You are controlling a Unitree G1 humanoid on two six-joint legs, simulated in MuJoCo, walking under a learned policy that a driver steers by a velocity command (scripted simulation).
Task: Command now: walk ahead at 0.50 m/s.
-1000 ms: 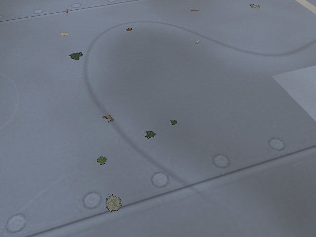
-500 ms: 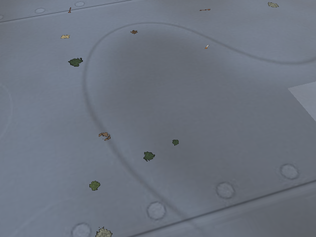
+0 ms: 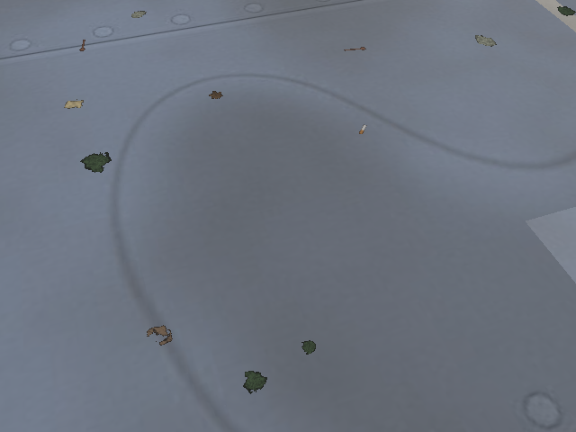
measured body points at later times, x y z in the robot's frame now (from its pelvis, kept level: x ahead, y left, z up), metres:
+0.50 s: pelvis +0.28 -0.06 +0.00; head +0.31 -0.06 +0.45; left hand +0.30 +0.20 -0.14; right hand +0.33 -0.30 -0.16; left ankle +0.25 +0.09 -0.66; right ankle +0.30 -0.11 -0.75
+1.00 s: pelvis +0.54 +0.03 -0.01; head +0.57 +0.04 +0.43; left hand +0.52 +0.29 -0.15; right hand +0.70 -0.20 -0.15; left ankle +0.56 +0.06 -0.75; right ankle +0.51 -0.13 -0.65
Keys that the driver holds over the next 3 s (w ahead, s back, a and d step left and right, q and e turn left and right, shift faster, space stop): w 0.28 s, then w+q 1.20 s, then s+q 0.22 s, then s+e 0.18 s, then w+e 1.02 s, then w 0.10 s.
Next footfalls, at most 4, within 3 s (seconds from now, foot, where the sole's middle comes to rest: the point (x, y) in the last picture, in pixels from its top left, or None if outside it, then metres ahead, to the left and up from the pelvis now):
0.30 right None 0.34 -0.11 -0.78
0.86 left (257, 390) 0.59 0.08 -0.78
1.40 right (253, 260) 0.97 0.10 -0.78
1.86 left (164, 277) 0.92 0.34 -0.78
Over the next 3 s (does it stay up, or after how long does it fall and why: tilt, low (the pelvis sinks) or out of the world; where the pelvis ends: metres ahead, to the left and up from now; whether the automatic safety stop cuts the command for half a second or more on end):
stays up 1.20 0.36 0.00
